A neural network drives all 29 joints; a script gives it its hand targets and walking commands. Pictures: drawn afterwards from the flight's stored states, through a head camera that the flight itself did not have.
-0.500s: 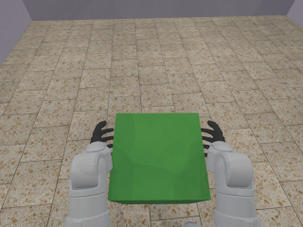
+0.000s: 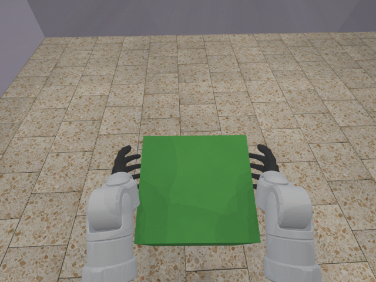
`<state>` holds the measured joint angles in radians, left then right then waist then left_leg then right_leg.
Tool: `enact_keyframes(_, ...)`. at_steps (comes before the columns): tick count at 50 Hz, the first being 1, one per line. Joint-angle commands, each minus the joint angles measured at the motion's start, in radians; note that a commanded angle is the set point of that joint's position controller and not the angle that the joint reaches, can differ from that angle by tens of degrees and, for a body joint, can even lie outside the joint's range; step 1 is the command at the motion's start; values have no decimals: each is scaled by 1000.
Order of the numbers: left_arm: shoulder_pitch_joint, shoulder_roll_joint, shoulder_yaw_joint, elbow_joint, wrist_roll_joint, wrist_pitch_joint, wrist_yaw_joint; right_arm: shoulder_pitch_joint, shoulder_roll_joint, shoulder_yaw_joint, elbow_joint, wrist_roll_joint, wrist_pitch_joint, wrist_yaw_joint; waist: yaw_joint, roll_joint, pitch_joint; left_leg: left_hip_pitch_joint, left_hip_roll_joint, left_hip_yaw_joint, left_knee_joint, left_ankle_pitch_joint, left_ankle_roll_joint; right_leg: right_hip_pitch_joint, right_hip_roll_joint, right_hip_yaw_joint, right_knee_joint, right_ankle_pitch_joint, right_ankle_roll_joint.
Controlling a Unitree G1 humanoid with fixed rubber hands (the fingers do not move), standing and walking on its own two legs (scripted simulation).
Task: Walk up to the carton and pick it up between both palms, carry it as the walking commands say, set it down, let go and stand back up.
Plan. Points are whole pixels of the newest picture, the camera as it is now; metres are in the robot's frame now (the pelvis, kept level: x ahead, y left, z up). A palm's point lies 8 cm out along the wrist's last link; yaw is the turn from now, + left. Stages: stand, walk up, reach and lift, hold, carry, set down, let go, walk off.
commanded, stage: carry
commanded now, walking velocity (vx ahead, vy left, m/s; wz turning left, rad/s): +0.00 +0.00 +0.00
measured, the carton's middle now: (194, 197) +0.32 +0.01 -0.03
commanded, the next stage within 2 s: none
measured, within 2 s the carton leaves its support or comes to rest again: neither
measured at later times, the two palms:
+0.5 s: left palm (140, 140) +0.40 +0.13 +0.08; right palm (267, 143) +0.40 -0.16 +0.08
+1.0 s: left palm (124, 151) +0.38 +0.16 +0.08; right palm (256, 149) +0.38 -0.13 +0.08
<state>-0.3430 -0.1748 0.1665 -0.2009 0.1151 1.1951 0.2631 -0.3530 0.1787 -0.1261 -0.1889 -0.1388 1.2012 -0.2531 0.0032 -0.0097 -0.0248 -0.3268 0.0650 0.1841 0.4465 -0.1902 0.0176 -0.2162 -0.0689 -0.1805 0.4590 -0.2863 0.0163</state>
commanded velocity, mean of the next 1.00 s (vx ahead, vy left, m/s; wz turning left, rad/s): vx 0.00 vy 0.00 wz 0.00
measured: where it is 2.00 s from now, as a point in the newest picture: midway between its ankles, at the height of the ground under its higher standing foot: outside the picture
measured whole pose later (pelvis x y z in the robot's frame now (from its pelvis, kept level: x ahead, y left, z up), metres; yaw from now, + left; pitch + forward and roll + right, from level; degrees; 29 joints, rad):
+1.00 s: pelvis +0.09 +0.01 -0.01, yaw +1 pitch +3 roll +0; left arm -0.33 -0.17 0.16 -0.08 0.14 1.20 0.25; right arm -0.32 0.17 -0.13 -0.09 -0.15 1.19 -0.24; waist 0.00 0.01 -0.12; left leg -0.21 0.06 0.12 0.56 -0.40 -0.01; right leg -0.38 -0.07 -0.16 0.58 -0.25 -0.02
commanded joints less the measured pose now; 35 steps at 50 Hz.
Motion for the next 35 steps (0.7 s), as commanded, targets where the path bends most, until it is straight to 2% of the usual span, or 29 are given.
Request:
enact_keyframes(1, -471, -1035, -713, -36, -457, 35, -432, -409, 1060, 664, -13, 433, 10, 390, -12, 145, -515, 349, 178, -118, 104, 1007, 46, 70, -61, 44, 65, 406, 35)
enact_keyframes(3, -478, -1042, -704, -19, -462, 37, -429, -425, 1062, 662, -9, 439, 14, 394, -17, 162, -506, 365, 149, -100, 128, 1062, 29, 34, -37, 22, 34, 412, 45)
enact_keyframes(5, -491, -1044, -703, -30, -467, 31, -426, -444, 1067, 666, -22, 453, 9, 395, -19, 156, -488, 385, 126, -96, 140, 1093, 26, 21, -2, -6, -28, 397, 55)
enact_keyframes(7, -499, -1042, -700, -49, -472, 25, -421, -457, 1071, 672, -44, 464, 5, 393, -20, 111, -476, 351, 93, -77, 156, 1018, 15, 80, 13, -25, -75, 498, 65)
enact_keyframes(9, -491, -1035, -693, -52, -472, 21, -417, -467, 1065, 681, -71, 469, 4, 388, -16, 19, -468, 213, 40, -30, 172, 778, -10, 227, -4, -23, -47, 769, 63)
enact_keyframes(10, -485, -1035, -688, -46, -471, 20, -416, -472, 1060, 687, -87, 471, 5, 387, -14, -34, -455, 115, 2, 8, 127, 595, -26, 321, -26, -13, -1, 944, 48)
enact_keyframes(11, -481, -1034, -685, -41, -467, 19, -415, -479, 1057, 693, -104, 474, 8, 386, -14, -85, -440, 41, -33, 44, 37, 418, -35, 401, -46, -4, 67, 1115, 29)
enact_keyframes(12, -471, -1030, -681, -33, -462, 19, -414, -489, 1057, 697, -119, 479, 11, 386, -13, -111, -437, 59, -61, 68, -75, 349, -39, 416, -49, -7, 152, 1240, 19)
enact_keyframes(13, -466, -1022, -681, -35, -458, 17, -412, -491, 1056, 701, -131, 484, 14, 386, -19, -84, -443, 205, -57, 55, -162, 479, -35, 307, -33, -11, 230, 1177, 22)
enact_keyframes(14, -474, -1016, -690, -61, -465, 16, -411, -480, 1054, 704, -141, 488, 16, 385, -35, 22, -452, 486, -4, -5, -144, 824, -15, 30, -4, -17, 330, 829, 38)
enact_keyframes(15, -498, -1019, -711, -91, -476, 18, -412, -466, 1061, 700, -131, 487, 16, 382, -53, 227, -429, 830, 121, -152, -31, 1300, 64, -420, 92, -33, 408, -144, 43)
enact_keyframes(16, -497, -1016, -726, -88, -477, 19, -411, -445, 1035, 666, -81, 478, 13, 382, -49, 190, -446, 898, 217, -214, 73, 1454, 123, -539, 87, 47, 378, -357, 29)
enact_keyframes(17, -463, -1001, -713, -58, -458, 16, -411, -419, 1028, 661, -53, 463, 11, 381, -55, 136, -469, 865, 254, -232, 79, 1342, 143, -522, 57, 111, 271, -336, 12)
enact_keyframes(18, -437, -991, -694, -29, -445, 16, -413, -398, 1027, 656, -43, 443, 7, 381, -50, 134, -479, 768, 248, -201, 83, 1143, 121, -427, 29, 138, 103, -223, 2)
enact_keyframes(19, -415, -997, -681, -12, -439, 14, -416, -414, 1036, 654, -52, 434, 3, 384, -29, 162, -475, 631, 189, -123, 91, 935, 69, -259, 30, 96, -65, -12, 2)
enact_keyframes(20, -407, -1008, -673, -6, -432, 8, -419, -425, 1047, 651, -38, 419, 0, 387, -3, 124, -455, 422, 123, -44, 118, 688, 24, -19, 58, 2, -204, 333, 17)
enact_keyframes(21, -420, -1012, -670, 3, -420, 4, -424, -420, 1060, 657, -14, 417, -2, 391, 0, 109, -448, 204, 92, -47, 118, 412, -8, 190, 21, 15, -161, 524, 7)
enact_keyframes(22, -451, -1000, -662, 21, -403, 0, -430, -418, 1049, 662, 12, 426, -4, 395, -6, -14, -476, 65, 63, -59, 153, 46, -37, 311, -143, 179, -62, 864, -32)
enact_keyframes(23, -462, -1002, -642, 53, -383, -5, -434, -419, 1029, 671, 37, 429, 1, 400, -10, -128, -465, 75, 21, -91, 132, -234, -38, 263, -219, 256, 13, 1112, -121)
enact_keyframes(24, -449, -1011, -639, 52, -379, -3, -435, -433, 1024, 671, 29, 439, 6, 404, -8, -155, -458, 74, 36, -101, 141, -285, -43, 261, -252, 256, 35, 1135, -159)
enact_keyframes(25, -436, -1037, -636, 68, -386, 2, -433, -452, 1037, 685, 16, 450, 14, 409, -20, -148, -457, 85, 37, -99, 59, -201, -49, 239, -248, 249, 47, 993, -166)
enact_keyframes(26, -462, -1040, -638, 59, -401, 2, -435, -488, 1046, 680, 8, 453, 10, 412, -11, -104, -427, 108, 38, -89, 47, -112, -61, 187, -195, 218, 30, 858, -129)
enact_keyframes(27, -500, -1044, -637, 47, -416, -2, -436, -528, 1066, 677, 3, 464, 7, 415, -8, -95, -406, 120, 35, -84, 37, -17, -66, 160, -156, 191, 49, 834, -106)
enact_keyframes(28, -534, -1047, -643, 21, -427, -3, -435, -555, 1079, 678, -2, 481, 6, 416, -6, -60, -418, 143, 42, -85, 36, 64, -65, 143, -129, 166, 66, 769, -97)
enact_keyframes(29, -561, -1045, -646, -1, -439, -3, -432, -562, 1081, 670, -4, 490, 3, 415, -4, -28, -431, 160, 54, -86, 70, 167, -59, 138, -110, 145, 83, 758, -85)
enact_keyframes(30, -570, -1045, -647, -13, -443, -3, -427, -558, 1085, 663, -5, 495, 3, 413, -6, -14, -461, 170, 62, -87, 82, 217, -55, 143, -105, 133, 100, 752, -85)
enact_keyframes(35, -543, -1027, -643, 2, -432, 2, -421, -501, 1067, 640, 18, 463, 4, 403, -6, 9, -503, 179, 69, -88, 110, 276, -46, 137, -108, 132, 142, 765, -91)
